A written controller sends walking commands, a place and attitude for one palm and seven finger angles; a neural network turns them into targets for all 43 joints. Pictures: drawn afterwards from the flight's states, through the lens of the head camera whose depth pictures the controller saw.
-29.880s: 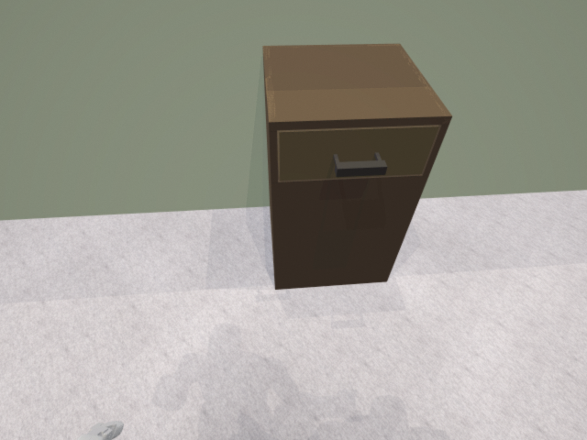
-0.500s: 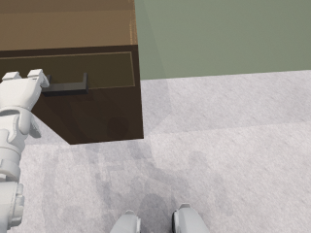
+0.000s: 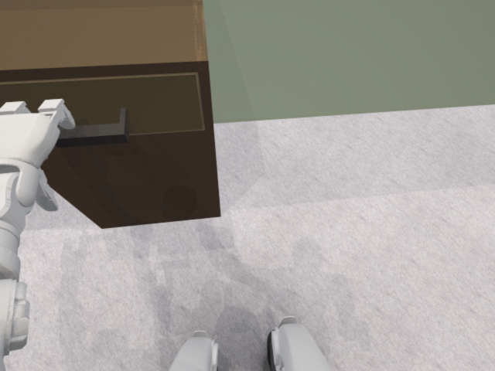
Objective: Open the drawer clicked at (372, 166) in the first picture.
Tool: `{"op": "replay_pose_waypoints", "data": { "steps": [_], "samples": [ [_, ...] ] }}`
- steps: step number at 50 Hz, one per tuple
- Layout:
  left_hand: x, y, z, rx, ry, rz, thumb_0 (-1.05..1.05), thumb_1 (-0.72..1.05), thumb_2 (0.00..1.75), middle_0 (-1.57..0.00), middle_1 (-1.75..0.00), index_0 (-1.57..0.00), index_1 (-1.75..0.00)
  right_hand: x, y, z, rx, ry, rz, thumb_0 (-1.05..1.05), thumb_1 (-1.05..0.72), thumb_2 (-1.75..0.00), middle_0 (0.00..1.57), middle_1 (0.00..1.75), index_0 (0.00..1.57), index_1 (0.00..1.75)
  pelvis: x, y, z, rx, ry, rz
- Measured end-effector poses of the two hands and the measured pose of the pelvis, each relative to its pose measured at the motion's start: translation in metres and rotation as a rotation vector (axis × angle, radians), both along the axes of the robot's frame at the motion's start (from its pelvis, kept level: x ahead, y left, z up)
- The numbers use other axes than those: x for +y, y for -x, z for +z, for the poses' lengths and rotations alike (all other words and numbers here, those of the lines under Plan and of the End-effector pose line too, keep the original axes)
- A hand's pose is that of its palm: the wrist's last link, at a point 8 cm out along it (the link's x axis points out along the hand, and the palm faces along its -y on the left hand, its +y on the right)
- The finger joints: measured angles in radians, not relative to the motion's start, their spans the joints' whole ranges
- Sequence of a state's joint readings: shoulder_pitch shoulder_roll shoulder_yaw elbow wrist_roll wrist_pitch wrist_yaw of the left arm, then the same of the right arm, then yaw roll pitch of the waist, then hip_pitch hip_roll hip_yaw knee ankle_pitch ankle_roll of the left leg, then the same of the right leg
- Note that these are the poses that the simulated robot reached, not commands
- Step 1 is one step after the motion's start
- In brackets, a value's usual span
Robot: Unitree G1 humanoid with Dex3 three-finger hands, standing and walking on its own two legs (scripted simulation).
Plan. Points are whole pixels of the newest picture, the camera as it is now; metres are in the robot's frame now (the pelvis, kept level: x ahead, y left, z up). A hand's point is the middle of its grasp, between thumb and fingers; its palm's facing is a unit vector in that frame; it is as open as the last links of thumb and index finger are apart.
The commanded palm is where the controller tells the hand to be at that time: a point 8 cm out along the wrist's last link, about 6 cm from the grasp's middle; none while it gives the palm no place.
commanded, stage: re-aim the fingers above the handle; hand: left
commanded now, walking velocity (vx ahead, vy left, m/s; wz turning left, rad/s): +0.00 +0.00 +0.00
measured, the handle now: (92, 125) +0.55 +0.29 -0.03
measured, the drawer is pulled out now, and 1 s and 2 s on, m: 0.00 0.00 0.00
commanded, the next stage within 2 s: lower the fingers behind the handle in 1.18 s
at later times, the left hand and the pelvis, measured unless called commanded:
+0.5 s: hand (52, 139) +0.47 +0.32 +0.02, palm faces +0.01 -0.01 -1.00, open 13.8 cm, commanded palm +0.44 +0.32 +0.07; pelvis +0.01 +0.00 +0.00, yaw -1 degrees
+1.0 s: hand (36, 160) +0.44 +0.34 +0.01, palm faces -0.10 +0.04 -0.99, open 13.8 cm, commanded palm +0.43 +0.32 +0.07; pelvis +0.01 +0.00 +0.01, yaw -1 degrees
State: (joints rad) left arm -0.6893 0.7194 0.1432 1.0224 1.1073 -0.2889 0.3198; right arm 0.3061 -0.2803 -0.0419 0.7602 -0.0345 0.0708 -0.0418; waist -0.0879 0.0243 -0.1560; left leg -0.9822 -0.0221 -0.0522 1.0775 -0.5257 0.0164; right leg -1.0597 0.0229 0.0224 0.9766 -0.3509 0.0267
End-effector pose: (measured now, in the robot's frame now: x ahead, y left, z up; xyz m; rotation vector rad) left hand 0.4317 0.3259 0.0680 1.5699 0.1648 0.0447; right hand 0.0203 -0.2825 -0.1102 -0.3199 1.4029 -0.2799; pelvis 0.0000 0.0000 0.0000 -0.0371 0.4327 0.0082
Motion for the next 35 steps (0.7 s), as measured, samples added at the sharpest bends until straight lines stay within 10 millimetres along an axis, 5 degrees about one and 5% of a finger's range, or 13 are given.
{"op": "replay_pose_waypoints", "data": {
  "steps": [7, 16, 25, 31, 35],
  "samples": [
    [0.0, -0.016, 0.007, -0.069, -0.012, 0.049, 0.0, -0.49, 0.3, -0.31, -1.2, -0.32, -1.2, -0.002, -0.011, 0.0, -0.039, -0.003, 0.013, 0.01, -0.9, -0.89, 0.21, 0.3, 0.2, 0.3, -0.001, 0.003, -0.003, 0.002, 0.003, -0.003],
    [-0.01, -0.009, -0.009, 0.084, 0.006, 0.041, 0.0, -0.49, 0.3, -0.31, -1.2, -0.32, -1.2, 0.007, -0.011, 0.005, -0.042, -0.025, 0.002, 0.01, -0.9, -0.89, 0.21, 0.3, 0.2, 0.3, 0.001, -0.003, 0.007, -0.009, -0.002, -0.009],
    [-0.011, -0.022, 0.009, -0.091, 0.004, 0.01, 0.0, -0.49, 0.3, -0.32, -1.2, -0.32, -1.2, 0.005, -0.012, 0.001, -0.024, -0.023, 0.004, 0.01, -0.9, -0.89, 0.21, 0.3, 0.2, 0.3, 0.001, -0.007, 0.0, 0.001, 0.003, -0.01],
    [0.007, -0.007, -0.005, 0.045, -0.057, 0.119, 0.0, -0.49, 0.3, -0.31, -1.2, -0.32, -1.2, 0.009, -0.015, 0.0, -0.017, -0.054, -0.003, 0.01, -0.9, -0.89, 0.21, 0.3, 0.2, 0.3, 0.004, -0.009, 0.007, -0.007, -0.003, -0.018],
    [-0.004, -0.001, -0.009, 0.091, 0.003, 0.057, 0.0, -0.49, 0.3, -0.31, -1.2, -0.32, -1.2, 0.011, -0.019, 0.006, -0.028, -0.038, -0.002, 0.01, -0.9, -0.89, 0.21, 0.3, 0.2, 0.3, 0.004, -0.012, 0.012, -0.016, -0.002, -0.01]
  ]
}}
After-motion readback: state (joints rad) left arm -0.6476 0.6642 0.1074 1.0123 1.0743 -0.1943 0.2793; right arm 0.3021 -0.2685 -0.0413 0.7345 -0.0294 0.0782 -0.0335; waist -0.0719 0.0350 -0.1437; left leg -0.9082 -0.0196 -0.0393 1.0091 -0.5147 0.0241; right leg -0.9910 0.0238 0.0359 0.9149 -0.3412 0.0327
